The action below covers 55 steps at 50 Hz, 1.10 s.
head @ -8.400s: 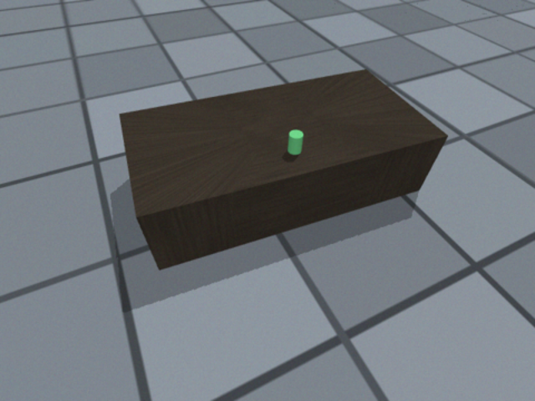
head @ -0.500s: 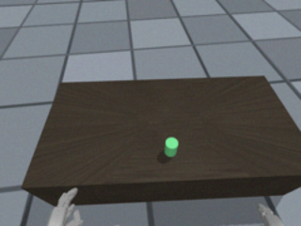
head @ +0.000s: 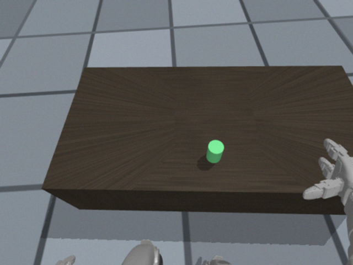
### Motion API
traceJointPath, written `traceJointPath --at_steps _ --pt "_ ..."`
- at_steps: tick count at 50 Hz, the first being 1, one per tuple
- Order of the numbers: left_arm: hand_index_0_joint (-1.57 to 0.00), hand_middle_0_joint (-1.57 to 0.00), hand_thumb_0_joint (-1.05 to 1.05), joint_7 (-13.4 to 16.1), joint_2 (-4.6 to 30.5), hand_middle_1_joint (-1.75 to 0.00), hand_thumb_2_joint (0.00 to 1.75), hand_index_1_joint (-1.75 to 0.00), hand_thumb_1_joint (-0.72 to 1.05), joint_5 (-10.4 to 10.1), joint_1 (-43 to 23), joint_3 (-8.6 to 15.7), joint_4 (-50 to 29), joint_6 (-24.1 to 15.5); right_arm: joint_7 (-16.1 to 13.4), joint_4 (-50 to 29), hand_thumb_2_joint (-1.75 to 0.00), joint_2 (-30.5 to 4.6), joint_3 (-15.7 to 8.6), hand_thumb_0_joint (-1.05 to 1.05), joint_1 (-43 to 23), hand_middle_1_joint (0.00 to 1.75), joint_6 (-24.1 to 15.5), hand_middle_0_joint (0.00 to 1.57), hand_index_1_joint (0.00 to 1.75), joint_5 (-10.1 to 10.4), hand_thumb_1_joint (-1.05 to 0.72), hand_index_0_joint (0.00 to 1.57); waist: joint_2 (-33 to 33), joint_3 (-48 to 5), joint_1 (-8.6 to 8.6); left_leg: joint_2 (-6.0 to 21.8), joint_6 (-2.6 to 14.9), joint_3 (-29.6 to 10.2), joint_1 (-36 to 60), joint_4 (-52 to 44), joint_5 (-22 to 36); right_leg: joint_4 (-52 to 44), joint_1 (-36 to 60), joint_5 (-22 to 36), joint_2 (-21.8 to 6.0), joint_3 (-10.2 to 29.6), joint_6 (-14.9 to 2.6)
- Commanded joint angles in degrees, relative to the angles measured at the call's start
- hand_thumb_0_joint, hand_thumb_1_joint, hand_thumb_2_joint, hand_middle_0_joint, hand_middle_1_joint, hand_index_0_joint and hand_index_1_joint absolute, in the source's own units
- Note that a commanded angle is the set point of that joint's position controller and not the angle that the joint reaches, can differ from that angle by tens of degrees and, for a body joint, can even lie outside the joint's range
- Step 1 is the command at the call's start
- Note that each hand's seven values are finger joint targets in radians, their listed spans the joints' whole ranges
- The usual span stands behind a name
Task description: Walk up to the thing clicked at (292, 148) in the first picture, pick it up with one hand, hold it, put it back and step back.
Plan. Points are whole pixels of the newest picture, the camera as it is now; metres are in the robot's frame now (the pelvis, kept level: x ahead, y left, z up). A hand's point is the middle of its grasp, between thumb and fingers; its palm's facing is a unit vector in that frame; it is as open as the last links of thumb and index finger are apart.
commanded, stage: go down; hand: right
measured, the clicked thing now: (214, 151) +0.54 -0.09 -0.31
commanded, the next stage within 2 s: approach in 1.16 s
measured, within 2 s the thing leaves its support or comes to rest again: neither
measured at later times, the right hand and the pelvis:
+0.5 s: hand (313, 142) +0.44 -0.29 -0.02, palm faces +0.06 +1.00 -0.07, open 17.7 cm; pelvis +0.00 +0.00 -0.02, yaw +1 degrees
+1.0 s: hand (311, 128) +0.47 -0.29 -0.01, palm faces +0.05 +1.00 -0.04, open 17.7 cm; pelvis -0.01 +0.00 -0.04, yaw +2 degrees
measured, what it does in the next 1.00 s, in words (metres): stands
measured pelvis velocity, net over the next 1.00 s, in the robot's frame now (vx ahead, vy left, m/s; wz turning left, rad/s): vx -0.01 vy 0.00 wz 0.03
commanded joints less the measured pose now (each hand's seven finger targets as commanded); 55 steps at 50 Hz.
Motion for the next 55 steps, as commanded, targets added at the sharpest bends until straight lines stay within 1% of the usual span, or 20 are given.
traceJointPath --at_steps 1,3,7,13,14,16,17,18,20,23,26,28,31,35,37,39,43,45,48,55 --pt "-0.18 -0.18 0.0 0.4 10.6 -0.29 0.9 -0.3 0.89 -0.1 4.3 3.3 -5.4 -1.2 1.5 -3.3 0.0 -19.6 -5.4 0.0 -20.2 0.04 -8.9 0.06 0.04 0.9 0.61 0.06 -4.2 -22.3 -0.11 -1.5 2.52 -3.2 14.2 -1.8 12.8 -7.0 4.2 19.6 0.4 3.6 0.71" --pt "-0.18 -0.18 0.0 0.1 10.9 -0.29 0.9 -0.3 0.9 -0.1 4.7 3.1 -5.1 -0.9 2.1 -0.7 0.0 -19.8 -5.3 0.0 -22.1 0.04 -10.4 0.07 0.04 0.9 0.61 0.06 -3.3 -20.3 0.04 -1.8 2.43 -3.0 11.0 -1.6 10.6 -7.1 2.6 18.1 0.1 4.0 0.73" --pt "-0.18 -0.19 0.0 -0.3 11.4 -0.29 0.9 -0.3 0.91 0.2 5.4 2.9 -4.7 -0.4 2.9 -1.0 0.0 -23.7 -6.9 0.0 -28.4 0.04 -13.5 0.07 0.04 0.7 0.61 0.06 -6.2 -24.0 -0.18 -1.7 2.51 -3.4 9.9 -1.7 7.5 -6.8 3.3 15.0 0.1 4.0 0.82" --pt "-0.18 -0.18 0.0 -0.8 11.7 -0.3 0.9 -0.3 0.91 0.4 7.3 2.1 -3.3 0.2 4.3 3.6 0.0 -26.3 -8.6 0.0 -31.2 0.04 -15.8 0.07 0.04 0.6 0.61 0.06 -5.8 -27.1 0.86 -1.9 2.59 -3.8 9.7 0.0 11.8 -3.9 1.7 19.5 0.1 3.5 0.85" --pt "-0.18 -0.18 0.0 -1.0 11.5 -0.3 0.9 -0.3 0.91 0.4 7.4 1.9 -3.2 0.3 4.6 5.8 0.0 -25.0 -7.8 0.0 -30.1 0.04 -15.9 0.07 0.04 0.8 0.61 0.06 -6.2 -25.1 0.93 -1.9 2.67 -3.5 9.0 0.4 12.1 -4.1 1.2 20.2 -0.1 3.7 1.07" --pt "-0.18 -0.18 0.0 -1.2 11.7 -0.29 0.9 -0.3 0.91 0.6 7.3 1.9 -3.2 0.5 5.1 4.5 0.0 -25.0 -7.8 0.0 -32.1 0.04 -16.6 0.07 0.04 0.8 0.61 0.06 -7.2 -26.5 1.15 -2.1 2.8 -3.4 6.5 1.0 12.6 -3.2 2.5 22.5 -0.4 4.1 1.11" --pt "-0.18 -0.18 0.0 -1.3 12.1 -0.29 0.9 -0.3 0.91 0.8 8.1 2.0 -2.9 0.7 5.2 4.0 0.0 -27.0 -8.6 0.0 -33.9 0.04 -17.1 0.07 0.04 0.4 0.61 0.06 -8.7 -28.0 1.29 -2.1 2.96 -3.7 6.2 1.4 13.5 -2.5 3.5 24.1 -0.4 3.9 1.25" --pt "-0.18 -0.18 0.0 -1.5 11.5 -0.3 0.91 -0.3 0.9 0.7 7.8 1.5 -3.0 0.9 5.4 7.1 0.0 -25.1 -8.0 0.0 -32.4 0.04 -17.0 0.07 0.04 0.8 0.6 0.06 -6.5 -25.7 1.78 -2.2 2.8 -3.3 6.3 1.1 12.7 -2.8 2.0 22.7 -0.4 4.1 1.14" --pt "-0.18 -0.18 0.0 -1.8 11.9 -0.3 0.91 -0.3 0.9 0.7 8.1 1.7 -3.0 1.0 5.7 4.4 -0.01 -26.9 -8.9 0.0 -34.8 0.04 -17.7 0.07 0.04 0.8 0.6 0.06 -8.1 -27.6 1.53 -2.2 2.97 -3.5 5.5 1.8 13.4 -2.3 2.3 24.1 -0.6 4.4 1.28" --pt "-0.18 -0.18 0.0 -2.1 12.2 -0.3 0.91 -0.3 0.9 1.0 8.5 1.6 -2.7 1.5 6.5 5.3 -0.01 -26.5 -8.7 0.0 -35.5 0.04 -18.2 0.07 0.04 1.1 0.61 0.06 -9.8 -28.0 1.98 -2.6 3.01 -3.1 1.7 2.4 12.7 -1.5 5.3 27.7 -1.4 5.4 1.78" --pt "-0.18 -0.18 0.0 -2.4 12.5 -0.3 0.91 -0.3 0.9 1.0 8.9 1.6 -2.9 1.6 6.7 5.1 -0.01 -28.2 -10.1 0.0 -36.4 0.04 -18.6 0.07 0.04 1.2 0.61 0.06 -9.4 -29.9 1.92 -2.5 2.94 -3.1 2.6 2.5 12.8 -1.3 4.9 26.5 -1.3 5.5 1.71" --pt "-0.18 -0.18 0.0 -2.5 12.1 -0.29 0.91 -0.3 0.9 1.2 8.9 1.2 -2.9 1.8 7.1 6.2 -0.01 -27.4 -9.6 0.0 -36.7 0.04 -18.8 0.07 0.04 1.2 0.61 0.06 -8.5 -28.5 2.63 -2.7 2.98 -3.2 2.4 3.0 13.3 -0.5 3.0 26.5 -1.1 5.1 1.51" --pt "-0.17 -0.18 0.0 -2.7 12.3 -0.29 0.92 -0.3 0.89 1.3 9.1 1.1 -3.1 2.1 7.2 5.4 -0.01 -29.5 -11.1 0.0 -37.2 0.04 -19.4 0.07 0.04 1.3 0.61 0.06 -8.9 -29.8 2.05 -2.5 3.09 -3.3 3.3 3.3 14.2 0.2 2.1 26.7 -1.0 4.7 1.35" --pt "-0.17 -0.18 0.0 -2.9 12.3 -0.29 0.92 -0.3 0.89 1.2 9.3 0.9 -3.5 2.3 7.9 7.4 -0.01 -28.8 -11.0 0.0 -36.9 0.04 -19.3 0.07 0.04 1.4 0.61 0.06 -8.1 -29.9 2.95 -2.5 3.05 -3.6 4.3 3.8 15.7 1.1 -0.2 26.0 -0.9 4.2 1.16" --pt "-0.17 -0.18 0.0 -2.9 12.4 -0.29 0.92 -0.3 0.89 1.3 9.4 0.8 -3.9 2.4 7.9 5.0 -0.01 -31.3 -12.1 0.0 -39.4 0.04 -19.9 0.07 0.04 1.1 0.61 0.06 -8.9 -31.5 2.72 -2.4 3.01 -4.0 6.1 4.0 16.3 1.4 -1.4 25.0 -0.5 3.7 0.96" --pt "-0.17 -0.18 0.0 -3.1 12.4 -0.29 0.93 -0.3 0.89 1.4 9.4 0.8 -3.8 2.5 8.4 7.8 -0.01 -30.0 -11.6 0.0 -37.9 0.04 -19.8 0.07 0.04 1.2 0.6 0.06 -8.2 -29.7 3.27 -2.5 3.06 -3.9 4.5 4.2 15.5 1.8 -2.2 24.3 -0.7 3.8 0.89" --pt "-0.17 -0.18 0.0 -3.2 12.5 -0.29 0.92 -0.3 0.89 1.5 9.3 0.5 -4.0 2.5 8.7 7.7 -0.02 -31.1 -11.9 0.0 -40.2 0.04 -20.3 0.07 0.04 1.3 0.6 0.06 -9.2 -29.0 3.53 -2.5 2.95 -3.8 2.7 4.4 13.2 1.8 -3.0 21.9 -0.8 4.1 0.76" --pt "-0.17 -0.18 0.0 -3.1 12.7 -0.29 0.92 -0.3 0.89 1.5 9.7 0.5 -3.9 2.5 8.8 6.3 -0.01 -32.0 -12.2 0.0 -41.7 0.04 -20.5 0.07 0.04 1.1 0.6 0.06 -9.7 -32.3 3.51 -2.6 2.93 -3.8 2.9 4.9 14.4 2.6 -0.9 24.0 -1.0 4.3 0.93" --pt "-0.17 -0.18 0.0 -3.2 12.8 -0.29 0.93 -0.3 0.88 1.6 10.1 0.3 -3.7 2.6 9.1 8.6 -0.02 -31.6 -12.2 0.0 -41.2 0.04 -20.3 0.07 0.04 1.4 0.59 0.06 -9.6 -30.9 4.09 -2.8 3.03 -3.5 1.6 5.4 14.8 3.2 -1.2 25.6 -1.2 4.6 1.1" --pt "-0.17 -0.18 0.0 -3.5 12.9 -0.29 0.93 -0.3 0.89 1.8 10.1 0.1 -3.9 2.8 9.3 7.6 -0.01 -32.7 -12.2 0.0 -44.6 0.04 -20.7 0.07 0.04 1.2 0.61 0.06 -11.0 -31.2 4.36 -2.8 2.92 -3.4 -1.2 6.2 12.1 3.0 -1.8 22.5 -1.8 5.7 1.23"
